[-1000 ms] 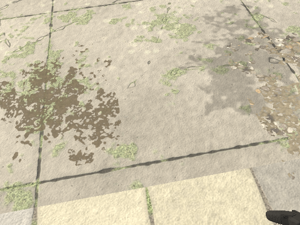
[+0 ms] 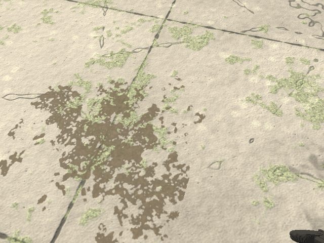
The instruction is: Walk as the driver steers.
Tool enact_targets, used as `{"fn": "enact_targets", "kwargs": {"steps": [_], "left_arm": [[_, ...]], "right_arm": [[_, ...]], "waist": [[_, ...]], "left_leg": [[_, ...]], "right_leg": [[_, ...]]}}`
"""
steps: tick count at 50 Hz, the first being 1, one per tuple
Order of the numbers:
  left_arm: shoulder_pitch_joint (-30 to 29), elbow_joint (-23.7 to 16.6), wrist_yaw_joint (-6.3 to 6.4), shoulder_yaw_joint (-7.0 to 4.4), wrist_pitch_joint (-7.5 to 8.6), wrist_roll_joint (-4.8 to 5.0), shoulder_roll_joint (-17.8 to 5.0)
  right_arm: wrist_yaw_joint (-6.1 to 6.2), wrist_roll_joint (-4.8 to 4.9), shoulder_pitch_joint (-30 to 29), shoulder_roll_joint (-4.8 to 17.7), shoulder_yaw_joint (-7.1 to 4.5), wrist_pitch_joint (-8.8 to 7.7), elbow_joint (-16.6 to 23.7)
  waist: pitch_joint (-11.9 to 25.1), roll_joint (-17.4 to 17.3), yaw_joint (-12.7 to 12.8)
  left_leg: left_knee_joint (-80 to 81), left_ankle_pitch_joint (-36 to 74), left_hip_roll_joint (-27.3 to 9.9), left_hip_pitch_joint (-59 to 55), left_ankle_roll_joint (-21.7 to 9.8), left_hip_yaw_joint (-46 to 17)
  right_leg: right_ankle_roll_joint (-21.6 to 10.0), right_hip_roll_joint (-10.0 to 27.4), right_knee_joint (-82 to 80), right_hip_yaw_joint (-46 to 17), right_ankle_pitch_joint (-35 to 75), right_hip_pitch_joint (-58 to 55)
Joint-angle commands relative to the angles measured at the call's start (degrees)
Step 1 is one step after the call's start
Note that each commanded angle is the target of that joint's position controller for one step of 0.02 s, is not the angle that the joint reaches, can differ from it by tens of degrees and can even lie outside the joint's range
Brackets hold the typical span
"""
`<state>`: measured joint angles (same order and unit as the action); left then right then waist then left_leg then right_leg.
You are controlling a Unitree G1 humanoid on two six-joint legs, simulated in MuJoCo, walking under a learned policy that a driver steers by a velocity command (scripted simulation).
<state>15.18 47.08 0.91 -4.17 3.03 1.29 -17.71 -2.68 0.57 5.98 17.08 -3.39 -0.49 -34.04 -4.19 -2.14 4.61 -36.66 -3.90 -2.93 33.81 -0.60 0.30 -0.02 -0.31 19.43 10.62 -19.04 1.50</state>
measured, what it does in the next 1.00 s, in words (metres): walks ahead: left foot, then right foot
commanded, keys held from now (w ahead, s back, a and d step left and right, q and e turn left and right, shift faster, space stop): q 0.18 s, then no key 0.14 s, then e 0.68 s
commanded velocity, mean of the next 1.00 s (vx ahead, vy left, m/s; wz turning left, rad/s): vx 0.04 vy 0.00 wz -0.03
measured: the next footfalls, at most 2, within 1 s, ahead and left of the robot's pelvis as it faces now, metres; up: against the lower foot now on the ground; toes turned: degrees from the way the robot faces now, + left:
left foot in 0.06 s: +0.19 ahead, +0.10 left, +0.00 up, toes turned +3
right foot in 0.46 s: +0.19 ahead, -0.14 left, +0.00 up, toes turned +11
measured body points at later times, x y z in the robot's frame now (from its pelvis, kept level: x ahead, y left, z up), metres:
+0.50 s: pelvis +0.11 -0.01 -0.01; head +0.12 -0.02 +0.44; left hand +0.18 +0.27 -0.12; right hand +0.32 -0.23 -0.10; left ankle +0.15 +0.10 -0.73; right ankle +0.15 -0.14 -0.74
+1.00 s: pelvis +0.13 -0.04 +0.00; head +0.16 -0.06 +0.44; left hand +0.32 +0.22 -0.08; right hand +0.24 -0.34 -0.11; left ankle +0.15 +0.10 -0.73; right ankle +0.12 -0.15 -0.72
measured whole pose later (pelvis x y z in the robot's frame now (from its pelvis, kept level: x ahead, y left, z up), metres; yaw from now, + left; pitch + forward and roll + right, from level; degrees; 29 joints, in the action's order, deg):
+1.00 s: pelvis +0.13 -0.04 +0.00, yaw -7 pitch +1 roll +1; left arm 9.1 36.0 -1.3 -4.2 -3.5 1.4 -17.5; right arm 2.1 0.6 9.5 16.8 -4.8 1.3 -39.0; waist -3.0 -0.8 -0.8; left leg -30.8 -15.2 -5.5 16.0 1.9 8.4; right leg 1.6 2.1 41.1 1.6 -19.5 21.0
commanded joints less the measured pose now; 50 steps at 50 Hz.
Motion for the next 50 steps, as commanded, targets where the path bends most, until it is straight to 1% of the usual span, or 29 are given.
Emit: {"fn": "enact_targets", "kwargs": {"steps": [1, 2, 3, 4, 5, 6, 7, 8, 9, 11, 13, 16, 20, 22, 23, 24, 25, 27, 29, 35, 37, 38, 39, 40, 41, 42, 46, 48, 50], "left_arm": [[-5.2, -4.4, 0.62, -2.72, 0.07, 1.51, -10.8], [-4.3, -4.4, 0.59, -2.18, -0.06, 1.17, -9.1], [-0.6, -5.6, 0.19, -0.88, 0.02, -1.78, -5.9], [4.3, -7.0, -0.55, 0.65, 0.26, -3.45, -3.0], [1.4, -5.9, -1.12, -0.33, 0.01, -2.16, -8.2], [-2.2, -7.2, -1.17, -0.48, -0.36, -0.58, -9.1], [-3.3, -6.6, -0.50, -0.45, -0.88, -0.99, -8.2], [-4.2, -6.6, 0.20, -0.58, -1.53, -1.50, -8.2], [-3.9, -6.5, 0.27, -0.62, -2.14, -1.54, -8.0], [-1.6, -5.5, 0.41, -0.19, -2.47, -1.75, -6.3], [-2.0, -5.4, 0.77, 0.30, -2.65, -1.76, -5.0], [-4.1, -6.1, 0.84, 0.60, -3.20, -1.44, -4.5], [-4.4, -5.9, -0.05, 1.22, -2.92, -1.53, -2.7], [-3.8, -5.7, -0.76, 1.42, -2.47, -2.16, -2.1], [-5.0, -6.9, -0.69, 1.12, -2.34, -2.94, -4.9], [-7.5, -8.4, -0.35, 0.25, -2.39, -2.79, -9.9], [-8.9, -7.6, -0.52, 0.18, -2.45, -2.52, -8.6], [-8.3, -7.7, -0.74, 0.36, -2.21, -1.95, -7.1], [-7.2, -8.2, -0.62, -0.24, -1.95, -1.23, -8.6], [-5.6, -11.2, 0.58, -1.05, -3.58, -0.41, -7.7], [-5.9, -12.6, 0.52, -0.92, -3.97, -0.24, -6.3], [-5.3, -13.0, 0.37, -0.74, -4.16, -0.26, -5.3], [-4.9, -13.3, 0.07, -0.98, -4.27, -0.48, -5.3], [-5.8, -13.7, -0.23, -1.82, -4.45, -0.62, -7.1], [-5.5, -13.4, -0.42, -2.31, -4.85, -0.23, -7.3], [-4.9, -13.1, -0.48, -1.96, -5.38, 0.11, -5.8], [-6.7, -14.5, -1.74, -0.71, -5.86, 0.14, -3.0], [-5.5, -14.9, -2.46, -1.31, -5.95, 0.29, -4.3], [-1.1, -13.7, -2.35, -2.21, -6.16, -0.18, -5.1]], "right_arm": [[-0.49, -0.35, 6.8, 7.2, -3.10, -0.21, 3.2], [0.25, -0.46, 12.8, 9.7, -4.44, -0.19, 1.5], [1.77, -0.37, 15.7, 14.9, -5.57, 0.15, 2.2], [1.98, -2.04, 12.1, 18.6, -5.12, -0.28, 4.9], [1.56, -1.36, 11.5, 13.8, -4.27, -0.30, 5.8], [1.44, -0.84, 8.0, 11.8, -3.63, -0.42, 5.7], [1.66, 0.14, 5.8, 10.0, -3.28, -0.18, 5.2], [2.08, 0.43, 3.8, 9.1, -2.92, 0.33, 5.4], [2.35, -0.25, 2.4, 9.2, -2.78, 0.72, 5.8], [2.84, -1.40, 1.6, 9.3, -2.85, 0.81, 5.7], [3.40, -1.28, 2.4, 9.2, -2.83, 0.76, 4.8], [3.83, -1.23, 2.1, 8.9, -2.57, 1.21, 4.0], [2.96, -2.06, 1.6, 3.9, -0.31, 1.03, 1.7], [2.50, -2.28, 3.8, 2.3, 0.57, 0.59, -0.5], [2.53, -2.79, 6.0, 2.2, 0.69, 0.15, -1.4], [2.66, -3.22, 10.0, 3.8, 0.09, -0.16, -1.7], [3.17, -3.04, 7.7, 3.5, -0.05, -0.21, -1.4], [4.17, -2.25, 2.3, 5.1, -0.87, 0.33, -0.7], [4.58, -2.15, 2.9, 4.6, -1.17, 1.06, -0.6], [4.17, -1.42, 4.3, 3.6, -2.41, 0.37, -0.7], [4.17, -1.53, 6.2, 5.3, -3.21, 0.50, -1.0], [4.27, -1.72, 7.7, 6.8, -3.61, 0.54, -1.3], [4.60, -1.87, 6.7, 7.2, -3.59, 0.33, -0.9], [4.99, -2.04, 7.2, 6.6, -3.19, -0.06, -0.4], [5.31, -1.90, 5.6, 6.4, -2.95, -0.34, 0.0], [5.40, -1.32, 2.8, 6.9, -3.09, -0.41, 0.1], [5.28, -0.91, 0.9, 8.9, -3.90, 0.83, -0.6], [5.02, -0.09, 1.9, 9.4, -4.12, 1.26, -1.3], [4.71, 1.10, 2.8, 8.3, -3.85, 1.29, -2.2]], "waist": [[8.1, 6.7, -6.9], [11.3, 3.8, -9.7], [15.7, -7.8, -9.2], [23.7, -15.4, -4.3], [28.0, -5.9, -8.4], [21.2, -4.0, -7.4], [15.5, 0.4, -5.9], [12.3, 0.2, -4.8], [10.9, -1.5, -3.4], [11.9, -3.0, -2.6], [13.3, -3.3, -3.2], [13.0, -5.1, -4.4], [11.3, -5.9, -5.0], [9.0, -4.4, -4.0], [7.4, -1.0, -5.4], [5.9, 7.6, -9.5], [5.3, 13.2, -9.2], [3.5, 12.1, -6.7], [3.3, 12.7, -6.1], [6.9, 6.7, -4.9], [7.5, -0.6, -5.1], [8.0, -6.1, -5.2], [8.9, -11.2, -5.1], [8.9, -8.8, -6.2], [8.5, -4.4, -5.2], [7.2, -2.9, -3.9], [8.1, -6.8, -5.3], [9.8, -7.2, -5.2], [10.4, -5.0, -3.3]], "left_leg": [[5.6, -1.2, 3.7, -13.4, -3.6, 2.8], [9.9, 5.2, 5.6, -22.6, -5.7, 2.9], [8.9, 30.4, -5.8, -36.9, -10.5, -12.4], [10.2, 39.6, -20.2, -48.3, -24.2, -39.0], [12.7, 30.1, -18.1, -46.7, -24.0, -36.1], [14.3, 20.8, -15.3, -40.3, -21.2, -30.2], [15.5, 13.6, -11.5, -33.3, -17.2, -25.3], [16.6, 10.0, -9.3, -26.9, -15.1, -22.8], [17.6, 10.1, -7.2, -21.1, -14.3, -20.7], [17.6, 14.1, -6.2, -17.6, -14.4, -18.0], [17.1, 14.1, -6.0, -17.4, -14.3, -17.2], [17.7, 3.1, -5.5, -15.7, -13.2, -17.7], [17.1, -9.7, -5.8, -13.9, -11.3, -17.1], [15.3, -15.4, -3.3, -12.0, -7.4, -14.7], [12.1, -17.6, -0.8, -11.5, -4.2, -12.9], [7.8, -19.7, 4.0, -11.9, -1.4, -8.1], [7.2, -14.1, 5.0, -18.4, 0.6, -4.2], [5.6, -10.0, 4.5, -21.6, 0.5, -3.3], [4.9, -9.9, 4.6, -20.8, 0.0, -2.8], [6.2, -7.1, 2.3, -22.8, -1.6, -2.5], [11.2, -5.2, -3.5, -26.2, -5.0, -7.8], [15.0, -1.0, -10.4, -28.4, -9.1, -14.7], [17.0, 6.4, -18.1, -29.0, -14.1, -20.8], [17.7, 13.0, -22.0, -28.7, -17.6, -23.0], [17.3, 14.5, -21.4, -27.8, -17.2, -20.0], [17.3, 12.1, -18.5, -26.7, -14.6, -14.9], [15.7, 13.9, -12.4, -24.0, -10.7, -1.8], [13.2, 13.1, -13.5, -25.7, -10.0, -0.7], [7.1, 5.6, -12.3, -22.4, -6.2, 2.4]], "right_leg": [[-5.8, 13.5, 10.9, -3.2, 49.2, 0.3], [-3.6, 10.4, 21.5, -1.5, 44.9, 3.5], [0.3, 5.7, 39.1, -0.7, 15.4, 17.6], [3.4, -4.5, 56.6, -8.3, -23.5, 34.2], [3.3, -1.3, 60.1, -17.3, -19.3, 34.9], [2.6, 0.3, 58.1, -16.5, -14.0, 37.4], [2.7, 2.5, 53.4, -16.1, -10.4, 37.1], [3.0, 3.4, 48.7, -16.1, -7.7, 35.1], [3.4, 2.7, 46.5, -15.1, -5.7, 30.9], [4.5, 1.7, 41.9, -13.7, -3.9, 26.8], [5.2, 1.8, 37.0, -13.8, -2.3, 25.0], [5.1, 2.1, 31.2, -14.0, 1.0, 22.1], [3.6, 3.3, 20.2, -13.3, 3.7, 14.6], [1.6, 2.3, 8.4, -12.0, 10.2, 8.1], [-0.3, 6.3, 5.8, -17.3, 16.3, 7.9], [-3.8, 11.0, 5.0, -23.1, 20.6, 11.1], [-6.5, 11.4, 1.4, -26.0, 9.0, 19.2], [-4.9, 9.2, 0.2, -26.5, 3.4, 22.4], [-5.0, 8.9, 1.1, -27.6, 6.3, 21.0], [-5.2, 5.5, 8.5, -28.3, 12.8, 20.5], [-2.2, 1.4, 15.9, -23.0, 8.8, 25.3], [-0.3, -1.3, 22.7, -18.5, 4.0, 28.5], [1.2, -1.5, 32.7, -14.6, -10.0, 30.9], [2.3, 0.4, 44.4, -14.9, -16.9, 33.6], [2.8, 1.7, 49.4, -15.8, -16.2, 34.2], [3.0, 3.3, 46.7, -15.8, -13.3, 33.9], [3.2, 3.1, 31.0, -9.5, -6.1, 23.6], [2.2, 1.9, 22.6, -7.4, -2.0, 19.7], [-0.5, -1.0, 10.4, -5.5, 7.2, 11.1]]}}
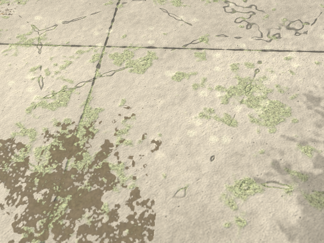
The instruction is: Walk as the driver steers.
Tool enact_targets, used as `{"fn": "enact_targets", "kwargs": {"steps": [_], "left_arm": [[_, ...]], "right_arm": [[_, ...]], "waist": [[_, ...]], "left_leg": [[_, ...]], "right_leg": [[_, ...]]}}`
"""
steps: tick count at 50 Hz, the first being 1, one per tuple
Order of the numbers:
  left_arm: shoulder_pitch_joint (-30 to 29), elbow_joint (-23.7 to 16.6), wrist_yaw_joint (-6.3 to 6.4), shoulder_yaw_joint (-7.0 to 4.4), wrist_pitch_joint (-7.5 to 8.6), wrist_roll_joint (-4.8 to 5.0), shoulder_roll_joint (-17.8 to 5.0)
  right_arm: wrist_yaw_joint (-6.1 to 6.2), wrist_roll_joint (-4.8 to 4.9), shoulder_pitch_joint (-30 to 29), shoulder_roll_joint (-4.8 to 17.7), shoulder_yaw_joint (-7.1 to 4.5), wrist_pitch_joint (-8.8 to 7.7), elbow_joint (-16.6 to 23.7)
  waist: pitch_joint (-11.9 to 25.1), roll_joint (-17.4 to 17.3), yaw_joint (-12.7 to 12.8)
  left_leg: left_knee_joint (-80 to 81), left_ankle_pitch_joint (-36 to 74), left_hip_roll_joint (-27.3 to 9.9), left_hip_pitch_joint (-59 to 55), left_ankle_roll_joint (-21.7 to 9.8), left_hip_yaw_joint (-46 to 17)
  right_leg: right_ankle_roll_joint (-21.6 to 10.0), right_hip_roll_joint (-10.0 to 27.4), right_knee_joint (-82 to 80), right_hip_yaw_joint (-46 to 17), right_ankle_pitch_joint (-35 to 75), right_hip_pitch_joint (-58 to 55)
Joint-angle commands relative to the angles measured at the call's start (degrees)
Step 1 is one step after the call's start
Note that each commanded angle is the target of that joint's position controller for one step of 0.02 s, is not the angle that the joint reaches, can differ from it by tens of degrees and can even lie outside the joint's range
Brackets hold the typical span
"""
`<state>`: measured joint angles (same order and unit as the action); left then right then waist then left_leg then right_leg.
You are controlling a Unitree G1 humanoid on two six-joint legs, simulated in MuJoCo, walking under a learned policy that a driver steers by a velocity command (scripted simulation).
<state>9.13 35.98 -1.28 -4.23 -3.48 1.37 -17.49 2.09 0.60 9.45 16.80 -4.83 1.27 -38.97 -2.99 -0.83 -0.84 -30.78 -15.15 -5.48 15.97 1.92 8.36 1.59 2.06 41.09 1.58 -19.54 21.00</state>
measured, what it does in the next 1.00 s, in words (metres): walks ahead: right foot, then left foot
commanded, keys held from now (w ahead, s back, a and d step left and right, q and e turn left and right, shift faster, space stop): e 0.22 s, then no key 0.04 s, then w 0.02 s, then w+q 0.72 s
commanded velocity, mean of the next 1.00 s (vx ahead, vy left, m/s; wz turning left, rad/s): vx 0.26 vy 0.00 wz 0.04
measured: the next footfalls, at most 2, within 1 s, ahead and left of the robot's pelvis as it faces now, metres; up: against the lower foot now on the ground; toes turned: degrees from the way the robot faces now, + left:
right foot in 0.02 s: +0.04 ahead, -0.11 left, +0.00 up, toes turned -3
left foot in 0.52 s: +0.08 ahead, +0.10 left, +0.00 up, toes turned -8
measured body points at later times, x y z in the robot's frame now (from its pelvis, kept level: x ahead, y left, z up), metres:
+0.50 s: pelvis +0.04 -0.01 +0.01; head +0.04 -0.01 +0.46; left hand +0.21 +0.23 -0.09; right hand +0.13 -0.30 -0.09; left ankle +0.04 +0.10 -0.72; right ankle +0.00 -0.11 -0.73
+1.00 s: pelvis +0.25 -0.04 -0.01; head +0.29 -0.04 +0.44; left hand +0.46 +0.22 -0.07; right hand +0.28 -0.33 -0.13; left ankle +0.06 +0.09 -0.67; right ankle +0.34 -0.15 -0.73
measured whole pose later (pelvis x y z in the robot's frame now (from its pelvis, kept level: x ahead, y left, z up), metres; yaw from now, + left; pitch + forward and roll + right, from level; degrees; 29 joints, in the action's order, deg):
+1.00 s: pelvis +0.25 -0.04 -0.01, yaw +7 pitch +3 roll -1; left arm 2.8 34.8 -1.2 -2.8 6.4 -0.1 -15.6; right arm 1.4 2.2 24.5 17.1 -3.6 -1.5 -44.6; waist -1.8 -1.4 -4.5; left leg -54.8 -29.0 1.8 11.1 -0.8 -10.9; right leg -1.0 -2.0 31.8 0.2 -9.1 25.1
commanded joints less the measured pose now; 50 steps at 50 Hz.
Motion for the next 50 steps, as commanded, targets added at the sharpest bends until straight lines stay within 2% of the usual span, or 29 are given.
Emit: {"fn": "enact_targets", "kwargs": {"steps": [1, 2, 3, 4, 6, 7, 8, 13, 16, 19, 22, 25, 26, 27, 28, 29, 30, 32, 34, 37, 39, 42, 44, 45, 46, 47, 48, 49, 50], "left_arm": [[6.2, -2.7, 0.51, -3.20, 0.46, -0.59, -8.5], [6.7, -5.1, 1.59, -4.62, 0.86, -1.10, -16.4], [8.0, -5.8, 0.78, -4.06, 2.32, -3.55, -15.5], [6.2, -5.4, 0.48, -3.51, 3.47, -3.77, -14.0], [1.1, -5.4, 1.34, -2.52, 3.77, -1.30, -10.3], [-0.6, -5.6, 1.82, -2.09, 3.45, -0.82, -9.6], [-0.7, -5.7, 2.21, -1.82, 3.18, -1.00, -9.2], [1.1, -5.2, 3.44, -1.73, 2.67, -1.00, -8.5], [2.7, -4.2, 3.20, -1.25, 2.72, -1.20, -7.6], [4.5, -2.4, 2.32, -1.02, 3.30, -1.63, -8.4], [5.3, -1.2, 1.89, -1.11, 4.16, -1.37, -9.5], [3.2, -0.9, 1.55, -0.37, 4.75, -0.94, -7.6], [1.5, -1.5, 1.46, 0.40, 5.19, -1.42, -5.1], [-0.6, -3.2, 1.19, 1.40, 6.04, -2.05, -1.3], [-3.6, -6.1, 1.44, 0.41, 7.41, -0.99, -4.5], [-4.6, -6.1, 1.45, -0.52, 8.44, 0.05, -7.6], [-4.3, -5.5, 1.00, -0.59, 9.15, 0.32, -7.4], [-5.4, -5.0, 0.37, -0.60, 10.03, -1.15, -6.4], [-6.5, -5.2, -0.27, -0.26, 10.39, -1.64, -4.3], [-10.1, -5.3, -0.83, 0.83, 10.38, -1.39, -1.0], [-13.1, -5.9, -1.08, 0.97, 10.41, -0.90, -0.7], [-13.4, -6.2, -1.02, 0.08, 10.49, -0.11, -3.1], [-10.7, -5.7, -0.63, -0.81, 10.65, 0.21, -5.2], [-6.7, -4.8, -0.22, -1.58, 10.72, 0.12, -6.5], [-0.3, -3.3, 0.38, -2.60, 10.73, -0.20, -8.2], [9.7, -2.3, 1.03, -3.43, 10.54, -1.14, -11.2], [13.8, -0.7, 0.69, -3.92, 9.86, -2.43, -15.4], [12.2, -1.0, 0.37, -2.71, 9.79, -1.96, -9.9], [8.8, -1.1, 0.68, -1.74, 9.58, -1.45, -6.3]], "right_arm": [[-0.43, 0.32, 2.5, 6.1, -1.87, -0.55, 1.5], [-0.76, -3.20, 2.2, 2.6, -0.47, -0.48, 4.2], [-0.18, -2.21, -5.1, 5.5, -1.15, -0.88, 5.9], [0.21, -0.68, -6.4, 6.8, -1.58, -0.71, 5.7], [1.17, -1.20, -4.6, 7.2, -2.04, -0.35, 3.6], [1.27, -1.52, -3.5, 7.2, -2.15, -0.29, 3.2], [1.03, -1.38, -2.8, 6.6, -2.07, -0.43, 2.7], [0.35, -0.65, -4.4, 4.1, -0.87, -0.80, 2.1], [-0.91, -0.13, -4.4, 4.0, -0.30, -1.32, 1.5], [-2.12, 0.49, -5.6, 4.8, 0.03, -2.63, 1.9], [-2.95, 1.12, -4.7, 4.7, 0.43, -4.24, 1.3], [-3.32, 0.95, 2.6, 3.9, 0.63, -5.43, -2.0], [-3.14, 1.04, 6.8, 4.8, 0.46, -5.64, -3.2], [-2.76, 0.74, 11.9, 8.6, -0.19, -5.83, -4.2], [-3.39, 0.18, 15.0, 13.7, -1.85, -5.99, -4.7], [-3.47, 0.00, 14.8, 11.1, -1.17, -6.45, -4.2], [-3.25, -0.06, 13.8, 9.0, -0.54, -6.75, -3.7], [-2.63, 0.32, 13.1, 8.1, -0.24, -6.33, -3.1], [-1.77, 0.46, 13.7, 6.7, 0.26, -5.32, -2.9], [-0.66, 0.38, 13.8, 7.3, 0.04, -4.29, -2.8], [-0.35, 0.56, 15.0, 8.5, -0.41, -3.91, -3.1], [-0.24, 1.39, 15.9, 9.7, -0.95, -3.79, -3.3], [-0.26, 1.50, 14.6, 10.1, -1.36, -3.73, -3.0], [-0.35, 1.34, 13.6, 9.7, -1.33, -3.68, -2.6], [-0.60, 0.87, 13.1, 8.3, -0.96, -3.70, -2.1], [-0.84, -0.37, 12.6, 5.0, 0.18, -3.66, -0.2], [-0.67, 1.04, 20.3, -1.6, 2.04, -4.24, 1.5], [-0.67, 2.55, 20.8, 4.5, 0.94, -4.40, 0.2], [-0.84, 2.60, 14.9, 8.0, -0.04, -4.24, 0.6]], "waist": [[7.8, 2.0, 1.7], [6.8, 21.1, -0.1], [11.0, 15.3, 5.6], [8.6, 10.1, 4.3], [6.5, 6.4, 1.5], [6.8, 7.0, 0.4], [7.8, 7.5, -0.1], [9.2, 7.5, 1.4], [8.7, 10.5, 3.1], [4.5, 11.2, 4.7], [1.8, 8.9, 4.4], [2.3, 6.4, 0.2], [3.0, 4.2, -1.6], [4.3, -5.9, -2.3], [0.5, -15.0, -3.3], [-2.0, -10.2, -4.0], [-2.4, -8.3, -3.2], [-1.6, -5.4, -3.0], [-0.1, -5.3, -2.5], [-0.3, -5.9, -3.2], [-1.0, -6.5, -4.2], [-0.8, -7.4, -3.4], [-0.2, -8.3, -1.2], [1.8, -8.2, 1.3], [6.4, -7.1, 4.6], [16.2, -2.1, 8.8], [25.0, 18.6, 4.8], [21.0, 17.4, 4.8], [12.1, 11.4, 5.4]], "left_leg": [[-8.1, 6.2, -6.2, 3.1, -4.0, -1.1], [-27.4, -23.7, 2.0, 21.5, 2.5, 1.0], [-37.0, -26.1, 5.3, 23.8, 2.6, -10.1], [-39.8, -21.5, 4.4, 24.8, 1.8, -12.2], [-37.1, -11.9, 2.9, 25.2, 1.5, -13.2], [-37.0, -9.0, 3.4, 22.6, 2.0, -13.1], [-37.4, -6.9, 4.4, 20.6, 2.4, -12.7], [-24.1, -3.1, 5.3, 18.5, 3.6, -13.1], [-15.7, -2.4, 4.5, 13.5, 2.8, -10.9], [-10.0, -5.3, 4.3, 10.2, 0.7, -8.8], [-4.4, -5.7, 4.6, 7.4, -2.8, -7.8], [4.6, -1.4, 6.1, -5.6, -6.2, -6.6], [6.5, -3.1, 3.0, -10.9, -7.8, -11.5], [12.7, -10.4, -6.1, -17.4, -12.0, -27.2], [19.5, -17.2, -14.8, -19.8, -20.1, -47.3], [20.6, -19.2, -16.0, -20.3, -21.4, -49.7], [20.3, -17.3, -13.6, -21.5, -19.7, -45.5], [19.8, -5.8, -9.8, -23.0, -17.2, -38.0], [20.0, 4.6, -6.2, -20.4, -15.6, -31.5], [19.5, 11.5, -2.3, -12.9, -13.9, -24.8], [18.8, 11.4, -1.8, -8.5, -13.2, -24.3], [17.5, 10.4, -4.0, -7.1, -12.1, -28.0], [14.8, 14.0, -5.3, -8.3, -10.8, -29.8], [10.6, 20.1, -4.2, -8.1, -9.7, -29.1], [1.9, 25.0, -1.0, -6.3, -7.9, -26.8], [-14.2, 16.5, 2.6, 1.2, -6.1, -24.2], [-33.9, -16.6, 10.8, 19.5, -2.8, -18.5], [-42.8, -17.1, 6.6, 26.3, -2.4, -19.6], [-44.4, -11.6, 4.1, 28.5, -2.5, -18.0]], "right_leg": [[-4.7, -0.5, -16.7, -3.7, 19.0, -14.8], [-13.7, 16.5, -17.9, -28.6, 42.4, -21.8], [-22.4, 20.7, -20.5, -34.2, 40.1, -17.0], [-20.8, 17.7, -21.2, -29.4, 34.1, -15.4], [-15.1, 12.4, -20.5, -23.6, 26.9, -14.2], [-14.3, 10.8, -20.4, -21.7, 28.7, -12.2], [-14.1, 9.8, -20.4, -20.9, 29.8, -11.4], [-13.9, 8.4, -19.9, -20.9, 24.9, -15.3], [-14.4, 7.9, -24.5, -22.6, -1.6, -12.4], [-14.8, 9.4, -27.1, -24.7, -11.1, -9.6], [-14.8, 10.6, -27.3, -25.0, -13.8, -8.6], [-12.2, 7.6, -23.3, -20.0, -13.5, -2.6], [-10.0, 5.1, -17.3, -16.4, -10.7, 1.2], [-5.7, -1.7, -1.7, -6.7, -6.5, 9.8], [-3.1, -5.9, 9.1, -1.9, -12.4, 23.0], [-2.7, -3.2, 16.1, -5.7, -13.6, 28.3], [-2.9, -1.5, 18.3, -6.9, -8.2, 30.1], [-2.1, -0.2, 16.5, -5.9, -0.2, 31.1], [-0.5, -0.6, 10.9, -4.3, 4.9, 26.0], [1.6, -2.9, -0.3, -2.0, 12.5, 16.9], [2.1, -4.2, -6.4, -1.7, 16.5, 11.3], [1.5, -4.2, -10.7, -3.7, 18.7, 5.0], [-0.1, -3.6, -12.2, -4.4, 16.4, 0.9], [-1.4, -3.9, -13.8, -3.7, 15.6, -4.7], [-3.3, -2.7, -15.0, -3.7, 15.7, -14.2], [-7.0, 6.3, -13.5, -12.5, 9.4, -30.3], [-15.4, 20.9, -20.5, -40.7, -5.3, -46.1], [-16.0, 22.0, -25.5, -48.2, -14.9, -41.9], [-14.1, 19.8, -25.8, -38.0, -12.2, -34.5]]}}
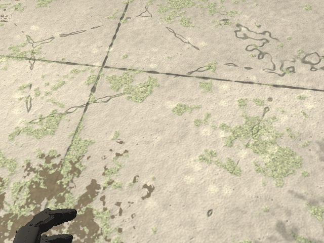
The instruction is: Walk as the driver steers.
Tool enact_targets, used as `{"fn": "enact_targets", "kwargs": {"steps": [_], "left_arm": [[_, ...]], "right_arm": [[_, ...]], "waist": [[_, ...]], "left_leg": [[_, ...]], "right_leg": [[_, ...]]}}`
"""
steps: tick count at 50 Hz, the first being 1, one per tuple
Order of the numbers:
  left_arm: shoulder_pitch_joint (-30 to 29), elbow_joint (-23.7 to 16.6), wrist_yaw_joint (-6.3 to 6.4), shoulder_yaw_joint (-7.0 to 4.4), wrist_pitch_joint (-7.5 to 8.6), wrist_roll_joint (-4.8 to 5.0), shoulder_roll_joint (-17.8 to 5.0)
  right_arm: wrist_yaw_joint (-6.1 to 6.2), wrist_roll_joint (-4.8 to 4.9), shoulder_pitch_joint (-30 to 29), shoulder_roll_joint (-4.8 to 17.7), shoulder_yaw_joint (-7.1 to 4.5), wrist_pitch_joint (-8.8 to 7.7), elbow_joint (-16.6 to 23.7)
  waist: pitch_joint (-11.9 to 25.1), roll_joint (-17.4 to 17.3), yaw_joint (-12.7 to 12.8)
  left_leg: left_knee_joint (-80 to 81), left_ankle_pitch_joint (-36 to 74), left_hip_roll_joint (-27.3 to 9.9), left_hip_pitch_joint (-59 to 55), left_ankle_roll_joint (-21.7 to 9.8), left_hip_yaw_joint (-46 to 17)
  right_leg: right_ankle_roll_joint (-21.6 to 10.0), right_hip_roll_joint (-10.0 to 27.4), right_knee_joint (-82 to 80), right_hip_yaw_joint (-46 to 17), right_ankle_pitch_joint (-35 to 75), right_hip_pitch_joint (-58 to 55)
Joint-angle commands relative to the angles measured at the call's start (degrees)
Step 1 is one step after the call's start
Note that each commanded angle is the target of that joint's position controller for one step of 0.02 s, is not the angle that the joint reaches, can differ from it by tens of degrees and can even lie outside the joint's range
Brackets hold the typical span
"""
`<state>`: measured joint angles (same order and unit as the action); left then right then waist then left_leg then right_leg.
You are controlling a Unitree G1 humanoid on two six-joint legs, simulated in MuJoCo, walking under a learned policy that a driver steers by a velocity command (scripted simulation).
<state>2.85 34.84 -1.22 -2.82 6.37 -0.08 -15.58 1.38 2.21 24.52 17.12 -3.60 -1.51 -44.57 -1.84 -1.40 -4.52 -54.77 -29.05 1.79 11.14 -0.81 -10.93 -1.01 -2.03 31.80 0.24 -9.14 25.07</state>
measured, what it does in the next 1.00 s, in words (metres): walks ahead: left foot, then right foot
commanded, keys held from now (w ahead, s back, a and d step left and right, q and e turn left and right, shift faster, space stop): w+q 0.30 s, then w+e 0.70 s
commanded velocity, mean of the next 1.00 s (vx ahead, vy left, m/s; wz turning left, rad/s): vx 0.49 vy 0.00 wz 0.02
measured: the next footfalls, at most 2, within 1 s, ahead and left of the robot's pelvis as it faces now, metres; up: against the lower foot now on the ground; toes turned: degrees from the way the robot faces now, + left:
left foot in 0.42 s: +0.37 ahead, +0.20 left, +0.00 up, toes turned +15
right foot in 0.96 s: +0.70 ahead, +0.00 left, +0.00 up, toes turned -5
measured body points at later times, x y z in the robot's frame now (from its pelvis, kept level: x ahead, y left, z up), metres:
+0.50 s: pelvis +0.26 +0.07 +0.00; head +0.31 +0.10 +0.44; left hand +0.22 +0.36 -0.14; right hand +0.53 -0.12 -0.07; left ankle +0.33 +0.18 -0.72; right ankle +0.12 -0.12 -0.65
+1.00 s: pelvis +0.55 +0.08 -0.01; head +0.59 +0.07 +0.44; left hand +0.76 +0.33 -0.10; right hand +0.58 -0.21 -0.14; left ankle +0.35 +0.19 -0.69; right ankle +0.66 +0.00 -0.73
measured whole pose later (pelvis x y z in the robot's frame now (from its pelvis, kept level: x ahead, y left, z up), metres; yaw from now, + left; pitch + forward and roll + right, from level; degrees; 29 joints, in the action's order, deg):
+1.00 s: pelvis +0.55 +0.08 -0.01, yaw -3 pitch +1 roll +1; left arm 4.9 38.8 -3.0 -3.3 1.7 1.6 -16.1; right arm 1.3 0.4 17.8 16.9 -4.2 -2.1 -47.2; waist -4.0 0.7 -1.6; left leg -42.3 -26.5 -4.2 0.3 1.6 12.3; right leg -6.3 -1.4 37.1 3.7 -7.8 29.4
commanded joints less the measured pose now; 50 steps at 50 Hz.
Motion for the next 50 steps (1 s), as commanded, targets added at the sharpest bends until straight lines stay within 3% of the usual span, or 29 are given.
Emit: {"fn": "enact_targets", "kwargs": {"steps": [1, 2, 3, 5, 9, 13, 16, 18, 19, 20, 21, 22, 23, 24, 25, 26, 27, 29, 32, 35, 39, 43, 45, 46, 47, 48, 49, 50], "left_arm": [[12.8, 0.5, 0.73, -2.78, -0.51, -0.05, -7.1], [11.3, 1.3, 0.70, -2.50, -0.67, -0.45, -6.0], [10.2, 1.7, 0.79, -2.20, -0.51, -0.95, -5.2], [9.4, 2.8, 0.83, -2.34, 0.20, -0.44, -5.0], [9.3, 5.0, 0.83, -3.32, 0.70, 0.05, -7.9], [10.0, 6.4, 1.12, -3.71, 0.05, 0.47, -10.0], [13.8, 8.4, 0.99, -4.09, -0.69, 1.47, -11.6], [16.0, 10.1, 0.67, -4.20, -1.50, 2.24, -12.8], [16.0, 10.5, 0.68, -4.28, -1.96, 2.48, -13.8], [15.4, 11.0, 0.76, -4.06, -2.49, 2.63, -14.2], [16.0, 11.3, 0.95, -3.10, -2.63, 2.41, -12.6], [17.5, 9.6, 0.82, -1.19, -2.22, 1.03, -7.8], [22.8, 9.4, 0.34, 0.51, -1.31, 1.03, -3.3], [16.2, 9.4, 0.15, -1.46, -0.84, 2.99, -10.3], [12.2, 7.4, 0.13, -1.82, -0.67, 3.87, -10.9], [11.2, 7.4, 0.60, -1.57, -0.68, 2.85, -9.6], [11.9, 7.9, 0.78, -1.84, -1.22, 1.94, -9.2], [15.7, 9.6, 0.77, -1.73, -2.94, 2.22, -7.2], [13.9, 9.3, 1.06, -1.54, -4.43, 2.08, -5.2], [10.0, 8.0, 0.66, -1.31, -4.17, 1.66, -4.3], [2.5, 5.4, -0.92, -0.26, -3.70, 1.22, -2.6], [-2.4, 2.0, -2.36, -0.14, -3.67, 1.26, -3.1], [-1.3, 1.1, -2.83, -0.77, -3.87, 1.34, -4.4], [1.2, 1.1, -2.81, -1.44, -4.12, 1.42, -5.6], [6.8, 2.1, -2.62, -2.57, -4.35, 1.62, -7.5], [15.8, 4.2, -1.90, -4.36, -4.53, 1.73, -10.5], [23.1, 5.7, -0.55, -6.11, -5.34, 1.82, -15.5], [19.1, 3.7, -0.38, -6.48, -4.83, 1.89, -19.7]], "right_arm": [[-0.14, 0.12, -3.9, 7.6, -1.27, -1.33, 6.6], [-0.35, -0.69, -6.2, 6.8, -1.35, -1.40, 7.2], [-0.74, -0.56, -6.5, 6.1, -1.47, -1.08, 7.5], [-1.17, -0.24, -7.1, 3.7, -1.00, -0.19, 8.0], [-1.80, -1.14, -11.8, 2.3, -0.21, 0.27, 10.3], [-3.38, -0.98, -18.4, 2.1, 0.41, -0.68, 11.7], [-4.16, -0.85, -23.5, 2.0, 0.63, -0.81, 14.0], [-4.26, -1.17, -24.3, 2.6, 0.34, -1.00, 15.1], [-4.17, -1.45, -22.6, 4.1, -0.34, -1.02, 15.1], [-3.93, -1.67, -16.5, 6.1, -1.53, -1.00, 13.7], [-3.29, -1.66, -7.1, 9.2, -3.18, -0.85, 10.8], [-2.16, -2.59, 1.7, 14.6, -4.59, -0.50, 9.2], [-2.07, -2.66, 1.5, 16.6, -4.18, -0.79, 9.8], [-2.46, -2.67, 0.1, 11.1, -2.70, -1.46, 10.2], [-2.58, -2.50, -2.7, 9.6, -2.11, -1.90, 9.2], [-2.63, -2.29, -6.1, 7.8, -1.64, -2.30, 8.6], [-2.78, -2.47, -8.9, 5.8, -1.16, -2.75, 8.5], [-2.77, -3.00, -11.3, 4.1, -1.01, -4.08, 8.1], [-2.24, -3.33, -11.9, 4.4, -1.42, -5.36, 6.1], [-1.45, -3.46, -11.0, 4.9, -1.66, -5.30, 4.5], [-0.77, -2.82, -8.8, 7.1, -2.33, -4.58, 2.7], [-0.56, -1.63, -6.0, 8.7, -3.04, -2.80, 0.6], [-0.21, -1.31, -6.9, 10.1, -3.42, -1.84, 0.6], [0.05, -1.11, -7.4, 11.0, -3.65, -1.35, 0.8], [0.24, -0.95, -8.2, 11.6, -3.74, -0.82, 1.1], [0.38, -0.62, -9.2, 11.2, -3.42, -0.64, 1.4], [0.47, -2.03, -7.7, 8.1, -2.20, -1.28, 2.4], [-0.17, -2.82, -4.2, 1.4, -0.15, -3.07, 5.5]], "waist": [[6.3, 6.9, 8.4], [3.7, 5.7, 7.4], [2.5, 6.9, 6.1], [1.2, 7.6, 5.2], [-1.3, 4.9, 5.0], [-2.4, 3.7, 7.2], [-3.7, 3.0, 8.9], [-3.8, 3.2, 7.7], [-2.1, 4.2, 5.8], [1.8, 4.5, 1.5], [7.3, 4.2, -3.2], [15.9, -3.5, -5.4], [25.7, -12.7, -1.1], [21.9, -5.2, -4.3], [12.5, -5.5, -2.8], [8.5, -3.2, -0.3], [5.7, -4.1, 1.7], [5.2, -4.7, 4.3], [1.3, -2.5, 5.2], [-0.9, -1.8, 4.3], [-3.7, -0.4, 1.3], [-5.0, -0.2, 0.2], [-2.7, -1.9, 2.1], [-0.1, -3.1, 3.9], [3.3, -3.7, 7.2], [8.0, -2.6, 12.4], [12.8, 5.3, 14.4], [18.0, 17.9, 7.4]], "left_leg": [[-19.2, 6.5, -5.5, 31.6, 0.3, 3.1], [-16.8, 9.0, -6.9, 29.9, 0.2, 3.3], [-15.4, 10.5, -8.3, 27.6, 0.1, 3.3], [-12.9, 11.4, -9.0, 26.5, 0.3, 4.5], [-3.2, 18.2, -9.8, 29.4, 1.5, 5.1], [10.2, 29.2, -8.4, 25.7, 0.6, 8.8], [16.3, 28.2, -7.3, 24.3, -1.2, 10.4], [19.4, 22.4, -4.9, 21.7, -3.2, 11.6], [20.7, 19.2, -3.1, 17.8, -4.3, 13.1], [23.4, 19.8, -1.1, 8.6, -5.7, 14.7], [24.4, 23.2, 0.0, -6.5, -7.1, 15.1], [23.4, 22.5, -13.0, -27.0, -11.6, -1.5], [31.4, 13.8, -25.7, -34.9, -18.8, -27.9], [35.0, 12.3, -24.8, -30.4, -16.2, -26.0], [36.1, 16.5, -22.9, -22.8, -14.0, -15.8], [37.2, 20.3, -20.2, -16.0, -12.4, -9.7], [39.1, 23.6, -18.1, -10.6, -11.4, -4.6], [43.5, 25.3, -16.8, -5.0, -11.3, 0.6], [46.9, 30.3, -16.4, -2.7, -11.0, 7.7], [47.9, 32.3, -15.0, -4.8, -9.8, 13.7], [48.8, 33.2, -15.9, -7.7, -8.9, 18.8], [44.8, 39.9, -18.3, -16.3, -8.1, 21.1], [38.9, 56.4, -18.5, -18.7, -6.9, 22.6], [34.0, 66.4, -18.3, -19.4, -6.2, 23.2], [25.6, 72.6, -17.5, -18.4, -5.4, 23.8], [13.3, 69.8, -15.3, -12.8, -3.5, 25.0], [-4.8, 45.5, -12.0, 1.8, -0.6, 24.7], [-25.7, -3.2, 2.1, 26.2, 3.3, 16.6]], "right_leg": [[-10.3, 21.2, -16.5, -27.7, -13.1, -31.5], [-9.8, 18.9, -17.6, -22.1, -6.2, -26.1], [-9.3, 17.2, -19.1, -17.5, -2.2, -22.5], [-10.0, 16.7, -21.7, -12.3, 1.6, -19.2], [-11.2, 17.7, -24.7, -5.1, 7.7, -18.6], [-8.9, 15.8, -24.5, 3.4, 11.2, -19.5], [-7.9, 17.2, -23.8, 5.2, 12.1, -23.1], [-8.1, 18.7, -21.1, 4.9, 20.8, -26.1], [-7.7, 18.8, -17.0, 5.2, 30.9, -27.5], [-6.6, 17.7, -8.8, 6.7, 39.4, -26.7], [-4.9, 15.1, 2.9, 8.2, 39.6, -20.5], [-1.8, 10.4, 23.4, 8.7, 18.2, -3.3], [0.4, 1.2, 39.9, -0.6, -25.2, 9.2], [0.1, 2.8, 44.6, -7.6, -24.3, 13.8], [-0.3, 5.2, 43.4, -6.0, -19.5, 17.1], [-0.2, 7.8, 39.7, -5.2, -14.5, 15.9], [0.2, 9.3, 37.2, -5.3, -10.8, 13.3], [1.1, 10.4, 36.4, -5.6, -5.8, 7.8], [2.2, 10.3, 32.5, -6.6, -1.1, 10.6], [2.6, 9.5, 22.9, -6.8, 7.7, 13.6], [1.4, 8.6, 10.6, -2.1, 13.9, 13.0], [-1.2, 7.5, 5.2, 0.9, 8.4, 15.9], [-3.3, 4.6, 4.4, 4.0, 3.2, 11.7], [-4.6, 2.4, 5.0, 5.7, 0.1, 7.5], [-6.1, 0.0, 4.9, 6.9, -1.9, 0.3], [-8.4, -2.3, 0.9, 6.5, 1.1, -13.3], [-11.8, 5.3, -0.5, -7.0, 2.3, -30.1], [-24.0, 19.0, -9.1, -42.2, -8.2, -45.9]]}}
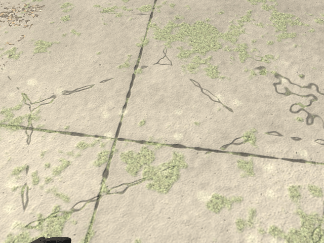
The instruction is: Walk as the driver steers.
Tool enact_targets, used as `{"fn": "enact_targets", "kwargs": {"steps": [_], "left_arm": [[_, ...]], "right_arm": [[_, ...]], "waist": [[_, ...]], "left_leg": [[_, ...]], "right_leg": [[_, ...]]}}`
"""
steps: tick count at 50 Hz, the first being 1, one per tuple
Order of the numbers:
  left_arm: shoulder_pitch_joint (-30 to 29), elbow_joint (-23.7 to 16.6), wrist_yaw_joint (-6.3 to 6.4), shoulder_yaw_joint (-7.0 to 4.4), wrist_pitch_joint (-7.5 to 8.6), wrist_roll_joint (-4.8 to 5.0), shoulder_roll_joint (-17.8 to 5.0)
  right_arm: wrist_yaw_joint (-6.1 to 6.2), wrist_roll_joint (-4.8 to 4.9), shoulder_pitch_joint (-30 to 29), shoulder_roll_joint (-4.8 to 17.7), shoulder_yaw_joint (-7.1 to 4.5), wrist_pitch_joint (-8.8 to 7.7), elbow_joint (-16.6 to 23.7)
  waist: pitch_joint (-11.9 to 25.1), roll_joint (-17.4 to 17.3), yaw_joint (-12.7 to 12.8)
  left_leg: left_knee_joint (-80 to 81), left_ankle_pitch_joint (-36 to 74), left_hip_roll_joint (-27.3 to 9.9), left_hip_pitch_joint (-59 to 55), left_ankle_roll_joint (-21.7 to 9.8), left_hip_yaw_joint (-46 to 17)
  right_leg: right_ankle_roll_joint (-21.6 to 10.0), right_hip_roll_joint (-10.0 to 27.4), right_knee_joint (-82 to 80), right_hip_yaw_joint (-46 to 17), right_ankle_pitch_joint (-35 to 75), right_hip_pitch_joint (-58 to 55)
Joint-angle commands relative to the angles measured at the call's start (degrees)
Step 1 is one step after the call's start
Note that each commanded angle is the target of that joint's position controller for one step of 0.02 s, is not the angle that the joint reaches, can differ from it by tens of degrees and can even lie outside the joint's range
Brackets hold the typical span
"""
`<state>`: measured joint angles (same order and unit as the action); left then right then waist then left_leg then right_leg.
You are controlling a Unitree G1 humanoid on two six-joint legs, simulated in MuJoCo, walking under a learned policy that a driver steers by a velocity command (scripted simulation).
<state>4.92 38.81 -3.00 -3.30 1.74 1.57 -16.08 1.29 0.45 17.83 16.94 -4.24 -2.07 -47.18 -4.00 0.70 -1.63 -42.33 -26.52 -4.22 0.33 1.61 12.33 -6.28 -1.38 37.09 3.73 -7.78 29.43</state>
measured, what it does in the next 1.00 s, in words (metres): walks ahead, turning right: left foot, then right foot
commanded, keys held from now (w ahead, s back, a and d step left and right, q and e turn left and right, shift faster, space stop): w+e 0.72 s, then w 0.20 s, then w+q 0.08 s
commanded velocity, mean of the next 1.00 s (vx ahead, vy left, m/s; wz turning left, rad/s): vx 0.50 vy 0.00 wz -0.50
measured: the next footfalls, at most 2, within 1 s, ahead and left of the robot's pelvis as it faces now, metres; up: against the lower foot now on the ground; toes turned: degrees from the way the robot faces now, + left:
left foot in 0.44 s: +0.46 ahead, +0.09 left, +0.00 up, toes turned -20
right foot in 0.96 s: +0.60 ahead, -0.28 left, +0.00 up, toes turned -33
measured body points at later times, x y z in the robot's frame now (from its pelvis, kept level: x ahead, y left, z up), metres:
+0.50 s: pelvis +0.30 +0.02 +0.01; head +0.32 +0.01 +0.46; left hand +0.43 +0.29 -0.10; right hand +0.44 -0.28 -0.06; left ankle +0.42 +0.10 -0.71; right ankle +0.12 -0.06 -0.67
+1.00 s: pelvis +0.52 -0.12 +0.01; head +0.56 -0.15 +0.46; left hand +0.85 -0.05 -0.05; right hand +0.37 -0.36 -0.12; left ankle +0.44 +0.10 -0.68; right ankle +0.56 -0.25 -0.71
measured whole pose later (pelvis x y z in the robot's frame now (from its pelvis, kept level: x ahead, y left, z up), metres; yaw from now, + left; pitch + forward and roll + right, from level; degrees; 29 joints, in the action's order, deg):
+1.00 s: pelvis +0.52 -0.12 +0.01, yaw -31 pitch +2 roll +1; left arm 2.2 33.9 -2.0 -2.2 2.5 0.0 -15.0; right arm -0.3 1.4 21.2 17.5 -3.1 -3.3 -51.3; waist -3.4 0.5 -4.1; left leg -40.2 -26.0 -4.4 3.3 1.1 6.1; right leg -3.6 0.4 34.1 1.8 -7.1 28.2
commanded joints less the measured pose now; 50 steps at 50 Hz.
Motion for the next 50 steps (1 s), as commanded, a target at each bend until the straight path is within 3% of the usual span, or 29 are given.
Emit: {"fn": "enact_targets", "kwargs": {"steps": [1, 2, 3, 4, 5, 8, 13, 15, 18, 20, 21, 22, 23, 24, 25, 26, 27, 28, 29, 31, 34, 37, 40, 44, 46, 47, 48, 49, 50], "left_arm": [[17.7, -1.3, 0.88, -4.50, 0.76, -0.16, -14.4], [16.5, -0.9, 0.84, -3.74, 1.56, -0.54, -11.4], [13.1, -0.9, 0.73, -3.26, 2.09, -0.32, -10.0], [9.8, -1.4, 0.92, -2.69, 2.33, -0.35, -7.8], [8.1, -2.4, 1.26, -2.27, 2.37, -1.02, -7.1], [8.5, -2.3, 2.21, -2.61, 2.52, -0.80, -8.5], [11.9, -0.9, 3.75, -3.12, 1.46, -0.25, -10.3], [14.1, -0.1, 3.88, -3.21, 1.08, -0.15, -10.6], [15.6, 0.6, 4.11, -3.10, 0.58, 0.14, -9.8], [14.6, 0.5, 4.24, -3.27, 0.30, -0.10, -9.9], [13.6, 0.1, 4.18, -3.03, 0.19, -0.22, -9.0], [13.4, -0.4, 3.91, -2.11, 0.32, -0.59, -6.5], [15.3, -1.5, 3.86, -0.76, 0.40, -1.93, -2.9], [23.0, -3.3, 3.76, -0.23, 0.97, 0.64, -1.8], [21.2, -1.2, 4.02, -1.38, 0.80, 1.26, -8.3], [14.8, -2.0, 3.93, -2.16, 0.48, 0.65, -10.8], [12.2, -2.5, 3.99, -2.15, 0.23, -0.01, -9.9], [10.5, -3.2, 3.77, -2.29, 0.27, -0.51, -9.1], [10.9, -3.4, 3.38, -2.25, 0.08, -0.15, -7.9], [11.0, -3.7, 3.06, -1.83, -0.48, 0.22, -5.6], [7.9, -5.4, 2.89, -1.30, -0.82, -0.24, -4.2], [4.8, -5.9, 2.13, -0.81, -0.30, -0.31, -3.4], [-1.0, -7.2, 1.19, 0.13, 0.61, -0.48, -1.6], [-5.6, -9.4, 0.22, 0.02, 1.05, -0.39, -2.8], [-2.3, -9.1, 0.16, -1.03, 1.03, -0.90, -4.9], [4.8, -7.1, 0.42, -2.20, 1.00, -1.12, -6.8], [13.9, -4.3, 1.20, -3.77, 0.78, -1.24, -9.9], [21.6, -3.1, 2.22, -5.08, 0.56, -2.49, -16.3], [21.7, -3.5, 2.37, -4.28, 0.75, -1.90, -14.7]], "right_arm": [[-1.13, 0.67, -2.5, 6.7, -0.11, -4.90, 8.7], [-1.60, 2.48, -7.0, 7.9, -0.33, -5.94, 10.3], [-1.27, 1.68, -7.7, 7.1, -0.10, -6.42, 10.3], [-0.81, -0.10, -7.8, 7.7, -0.51, -6.27, 9.7], [-0.89, -0.68, -6.7, 7.8, -0.77, -5.66, 9.4], [-0.96, -1.43, -6.3, 5.9, -0.36, -3.95, 9.6], [-1.38, -1.15, -16.9, 2.7, 1.18, -3.84, 12.4], [-1.90, -0.41, -20.0, 3.3, 1.11, -4.25, 13.2], [-2.56, 0.03, -20.8, 5.5, 0.29, -4.97, 13.7], [-2.67, 0.16, -18.0, 6.9, -0.47, -5.51, 13.1], [-2.44, 0.05, -13.5, 7.6, -1.10, -5.79, 11.9], [-2.05, -0.71, -7.2, 9.4, -1.96, -6.11, 10.9], [-1.51, -1.18, 1.4, 12.6, -2.65, -5.88, 10.3], [-2.21, -1.55, 3.7, 15.7, -3.40, -5.13, 8.1], [-2.37, -0.45, 0.9, 9.3, -2.08, -4.94, 9.7], [-2.00, -0.28, -1.5, 6.4, -1.27, -4.53, 10.0], [-1.94, -0.82, -3.8, 5.7, -0.82, -4.22, 10.1], [-1.82, -1.03, -5.0, 4.7, -0.52, -4.07, 9.4], [-1.62, -1.33, -5.4, 4.3, -0.31, -4.21, 9.0], [-1.56, -0.84, -5.1, 4.1, -0.44, -4.66, 7.9], [-1.46, -0.70, -4.3, 6.4, -1.24, -4.83, 6.3], [-1.38, -0.66, -4.1, 7.5, -1.44, -4.32, 5.2], [-1.49, -0.05, -1.5, 8.6, -1.45, -3.74, 3.3], [-1.69, 1.37, 1.9, 10.6, -1.91, -2.52, 0.5], [-1.41, 1.77, 1.4, 12.1, -2.15, -1.86, -0.2], [-1.25, 2.02, 1.0, 12.0, -1.83, -1.46, -0.7], [-1.04, 1.66, 1.4, 10.3, -0.90, -1.54, -0.8], [-1.55, 0.09, 4.4, 4.4, 1.30, -2.33, 1.8], [-1.91, 0.40, 5.6, 3.7, 1.84, -3.42, 0.7]], "waist": [[24.2, 7.3, 8.7], [16.5, 4.5, 8.5], [10.1, -1.0, 5.4], [8.2, -1.5, 3.5], [7.1, -0.1, 1.9], [5.8, 0.2, 0.7], [3.7, 3.1, 4.7], [3.7, 3.8, 6.2], [3.9, 4.8, 5.8], [4.1, 6.6, 3.8], [5.6, 6.8, 1.3], [10.9, 5.2, -1.9], [19.7, -3.3, -4.1], [23.0, -23.4, 0.4], [16.9, -13.5, -1.3], [10.3, -8.2, -2.6], [7.0, -4.3, -1.7], [4.4, -4.2, -0.9], [3.8, -6.0, 0.2], [3.5, -7.0, 0.5], [2.4, -5.1, 0.3], [2.1, -4.1, -0.7], [0.6, -3.3, -2.7], [-1.0, -4.0, -2.7], [2.2, -6.0, 0.7], [6.5, -5.8, 5.3], [11.8, -5.1, 9.7], [21.5, 6.3, 10.0], [29.6, 10.4, 9.0]], "left_leg": [[-41.1, -6.0, 6.0, 42.9, -0.7, -19.3], [-38.4, -1.4, 3.4, 45.6, -2.1, -18.9], [-32.3, 2.9, 0.7, 44.1, -2.6, -18.4], [-26.8, 5.4, -1.2, 40.6, -2.2, -18.3], [-24.9, 7.2, -2.0, 37.0, -1.7, -18.4], [-17.6, 10.1, -1.8, 34.5, 1.1, -16.5], [4.6, 28.5, 2.3, 29.8, 3.2, -14.5], [9.2, 31.8, 3.9, 27.4, 3.1, -14.7], [13.8, 28.8, 4.2, 26.9, 1.5, -17.1], [14.7, 23.9, 4.1, 23.9, -0.5, -17.2], [16.9, 23.8, 4.4, 17.9, -2.0, -16.2], [16.8, 23.2, 0.9, 6.8, -4.5, -18.4], [16.1, 19.2, -9.6, -8.3, -7.7, -29.7], [23.7, 2.5, -20.3, -20.6, -16.6, -58.4], [26.2, -9.1, -19.2, -16.3, -14.9, -57.8], [26.4, -5.3, -16.6, -9.5, -12.4, -47.1], [27.1, 3.4, -14.1, -3.1, -11.4, -39.9], [28.2, 9.8, -12.1, 1.2, -11.3, -34.6], [29.5, 13.6, -10.6, 4.0, -10.7, -30.2], [31.6, 18.0, -9.7, 5.7, -11.5, -24.8], [33.6, 24.2, -10.9, 4.9, -13.0, -19.7], [33.9, 29.1, -9.7, 3.6, -12.3, -13.5], [34.2, 30.4, -9.0, 3.3, -11.7, -9.5], [32.1, 36.2, -12.0, -3.0, -11.1, -8.9], [25.2, 53.7, -12.2, -5.2, -9.9, -7.4], [16.5, 60.6, -10.7, -2.9, -8.6, -5.7], [4.9, 56.1, -8.1, 5.5, -6.7, -4.8], [-18.1, 28.4, -1.2, 28.1, -2.9, -4.3], [-30.7, -7.1, 5.2, 35.8, -2.1, -14.9]], "right_leg": [[-18.3, 20.4, -20.9, -51.6, -13.7, -52.0], [-15.5, 18.7, -21.2, -43.0, -11.1, -46.3], [-13.2, 15.8, -21.0, -35.6, -3.9, -37.3], [-11.7, 13.6, -21.1, -30.4, 2.5, -31.2], [-11.5, 12.2, -22.2, -27.8, 7.2, -26.8], [-11.8, 10.4, -24.0, -23.0, 15.8, -20.1], [-7.0, 4.9, -22.9, -17.2, 9.9, -14.3], [-6.2, 5.7, -22.1, -19.4, 6.1, -14.8], [-5.2, 8.0, -17.5, -24.9, 2.7, -20.3], [-4.2, 9.2, -14.0, -27.8, 4.1, -22.3], [-3.1, 7.9, -10.5, -27.5, 6.5, -21.6], [-1.2, 4.8, -1.2, -24.9, 7.0, -18.9], [1.1, 0.1, 15.6, -19.0, -7.4, -11.1], [3.9, -4.9, 31.7, -14.2, -27.9, 9.4], [4.9, 0.0, 37.7, -15.8, -23.6, 14.7], [5.3, 1.7, 38.3, -13.7, -18.1, 15.5], [5.7, 3.6, 37.1, -12.4, -14.3, 13.4], [5.9, 5.1, 34.4, -12.4, -11.9, 12.5], [5.8, 6.5, 32.7, -12.0, -10.4, 9.9], [6.2, 7.3, 30.4, -10.3, -9.4, 9.3], [7.3, 8.2, 24.3, -9.9, -5.4, 12.7], [7.3, 7.9, 15.0, -8.6, 2.9, 11.6], [6.2, 6.3, 4.8, -5.5, 7.8, 7.8], [3.6, 4.5, -2.5, -3.5, 2.6, 6.3], [1.4, 1.6, -4.9, -1.1, -1.6, -1.2], [-0.3, -0.1, -8.3, 0.2, 0.9, -12.5], [-2.0, 1.0, -7.9, -1.9, 3.9, -28.2], [-9.4, 17.4, -7.1, -25.0, 0.9, -52.0], [-14.0, 25.8, -15.6, -44.7, -1.5, -54.5]]}}
Keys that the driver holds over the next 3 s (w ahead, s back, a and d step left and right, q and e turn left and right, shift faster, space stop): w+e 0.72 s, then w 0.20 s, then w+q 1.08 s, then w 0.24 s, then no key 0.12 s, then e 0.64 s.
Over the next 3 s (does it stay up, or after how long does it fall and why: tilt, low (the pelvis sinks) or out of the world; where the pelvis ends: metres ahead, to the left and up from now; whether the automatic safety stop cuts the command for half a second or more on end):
stays up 1.35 -0.32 0.03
